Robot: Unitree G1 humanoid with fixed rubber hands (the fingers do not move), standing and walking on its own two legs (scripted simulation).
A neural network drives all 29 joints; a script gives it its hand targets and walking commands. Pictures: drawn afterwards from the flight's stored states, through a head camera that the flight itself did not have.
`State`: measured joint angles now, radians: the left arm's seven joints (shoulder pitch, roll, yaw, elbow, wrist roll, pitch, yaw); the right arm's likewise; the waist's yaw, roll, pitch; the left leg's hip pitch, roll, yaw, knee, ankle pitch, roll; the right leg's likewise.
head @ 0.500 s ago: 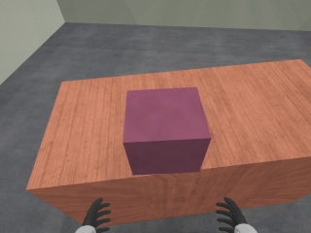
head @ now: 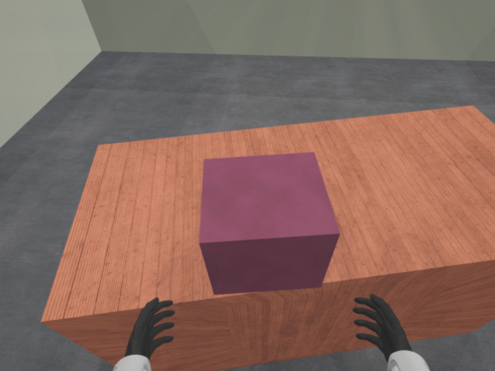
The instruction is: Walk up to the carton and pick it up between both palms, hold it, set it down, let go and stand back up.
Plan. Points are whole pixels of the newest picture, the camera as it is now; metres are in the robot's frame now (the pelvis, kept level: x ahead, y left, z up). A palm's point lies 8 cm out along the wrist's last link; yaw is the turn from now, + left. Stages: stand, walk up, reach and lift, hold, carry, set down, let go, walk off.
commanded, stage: reach and lift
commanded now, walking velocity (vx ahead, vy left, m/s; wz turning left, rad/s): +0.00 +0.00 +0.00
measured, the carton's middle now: (263, 224) +0.38 -0.04 -0.02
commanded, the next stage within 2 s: none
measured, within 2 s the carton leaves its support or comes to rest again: neither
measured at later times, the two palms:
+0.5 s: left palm (145, 306) +0.24 +0.18 -0.03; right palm (384, 315) +0.19 -0.21 -0.03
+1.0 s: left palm (147, 279) +0.28 +0.18 -0.01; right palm (390, 289) +0.23 -0.23 -0.01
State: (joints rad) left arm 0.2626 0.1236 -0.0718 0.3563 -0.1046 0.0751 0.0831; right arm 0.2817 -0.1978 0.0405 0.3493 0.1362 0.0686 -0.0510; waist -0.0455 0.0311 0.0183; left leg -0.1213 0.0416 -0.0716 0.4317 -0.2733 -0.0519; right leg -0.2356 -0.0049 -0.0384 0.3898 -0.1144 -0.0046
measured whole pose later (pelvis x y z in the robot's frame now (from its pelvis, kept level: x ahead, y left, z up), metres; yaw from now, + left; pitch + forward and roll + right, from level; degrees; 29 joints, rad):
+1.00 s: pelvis +0.06 +0.03 +0.00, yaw -2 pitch +5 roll -1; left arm 0.24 0.12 -0.15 0.26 -0.12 -0.28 0.15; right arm 0.27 -0.30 0.00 0.38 0.27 -0.38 0.07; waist -0.04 0.02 -0.02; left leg -0.16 0.03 -0.03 0.39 -0.33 -0.01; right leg -0.30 -0.01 0.01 0.37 -0.17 0.03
